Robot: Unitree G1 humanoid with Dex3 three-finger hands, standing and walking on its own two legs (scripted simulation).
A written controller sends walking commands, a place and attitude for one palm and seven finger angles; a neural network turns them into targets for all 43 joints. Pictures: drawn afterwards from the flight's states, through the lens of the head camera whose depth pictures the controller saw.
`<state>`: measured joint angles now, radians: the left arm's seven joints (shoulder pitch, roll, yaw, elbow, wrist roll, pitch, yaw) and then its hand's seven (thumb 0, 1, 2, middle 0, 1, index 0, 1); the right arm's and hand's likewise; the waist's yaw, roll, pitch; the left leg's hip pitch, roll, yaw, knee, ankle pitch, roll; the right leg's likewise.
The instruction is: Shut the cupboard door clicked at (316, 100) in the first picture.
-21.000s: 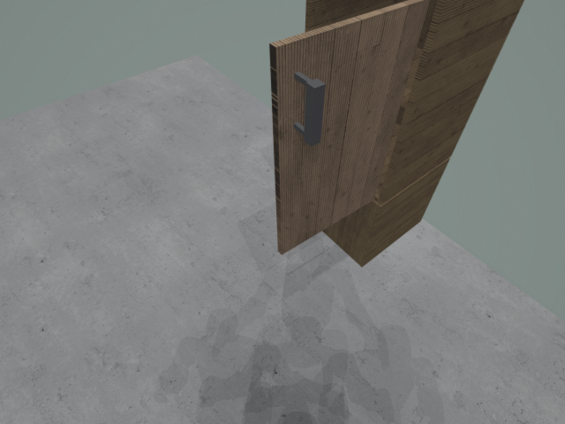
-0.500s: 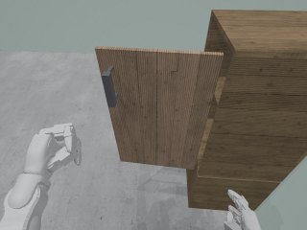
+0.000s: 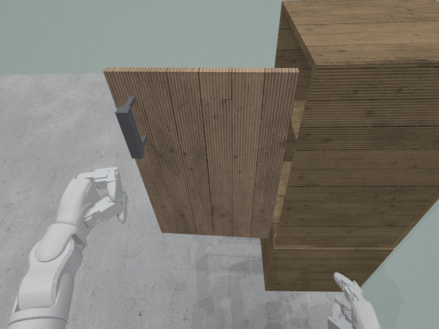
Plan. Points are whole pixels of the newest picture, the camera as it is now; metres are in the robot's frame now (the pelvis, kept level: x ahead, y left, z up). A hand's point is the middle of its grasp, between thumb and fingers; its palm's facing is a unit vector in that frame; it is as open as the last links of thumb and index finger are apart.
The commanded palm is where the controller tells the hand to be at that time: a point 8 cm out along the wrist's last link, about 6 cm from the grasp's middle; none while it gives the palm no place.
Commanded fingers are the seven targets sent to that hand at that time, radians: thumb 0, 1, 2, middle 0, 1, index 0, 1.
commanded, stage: bring the fist close to the handle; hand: left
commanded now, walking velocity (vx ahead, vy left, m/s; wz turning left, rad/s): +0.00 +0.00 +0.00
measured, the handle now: (134, 127) +0.47 +0.22 +0.14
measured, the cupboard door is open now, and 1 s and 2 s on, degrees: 87 86 72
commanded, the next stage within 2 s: push the door shut along its arc in 0.96 s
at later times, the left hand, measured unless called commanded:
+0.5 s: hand (134, 154) +0.38 +0.19 +0.15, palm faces +0.03 -1.00 -0.04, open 3.1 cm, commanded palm +0.35 +0.23 +0.14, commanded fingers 0.00 0.90 0.90 -1.30 -1.50 -1.30 -1.50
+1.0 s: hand (131, 157) +0.37 +0.19 +0.15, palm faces +0.03 -1.00 -0.04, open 3.1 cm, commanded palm +0.35 +0.23 +0.14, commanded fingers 0.00 0.90 0.90 -1.30 -1.50 -1.30 -1.50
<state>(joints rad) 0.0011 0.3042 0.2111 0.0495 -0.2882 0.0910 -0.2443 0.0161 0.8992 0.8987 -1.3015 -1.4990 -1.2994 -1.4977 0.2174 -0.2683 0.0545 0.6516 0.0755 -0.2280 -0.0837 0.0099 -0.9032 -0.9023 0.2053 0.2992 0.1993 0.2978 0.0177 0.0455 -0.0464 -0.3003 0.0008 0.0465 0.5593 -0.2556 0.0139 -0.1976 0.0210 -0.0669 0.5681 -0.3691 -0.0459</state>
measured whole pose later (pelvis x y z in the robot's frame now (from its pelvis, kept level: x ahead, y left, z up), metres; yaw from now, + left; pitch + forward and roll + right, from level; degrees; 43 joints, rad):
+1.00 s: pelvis +0.01 +0.01 +0.00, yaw +0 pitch +1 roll +0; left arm -0.33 0.30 0.20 0.35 -0.23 0.01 -0.15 0.02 0.90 0.90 -1.30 -1.50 -1.30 -1.50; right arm 0.22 -0.26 0.04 0.65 0.08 -0.09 -0.06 0.01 -0.91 -0.90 0.20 0.30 0.20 0.30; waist -0.01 0.03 -0.04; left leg -0.29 -0.01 0.06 0.55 -0.27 0.03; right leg -0.19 0.01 -0.05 0.54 -0.36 -0.03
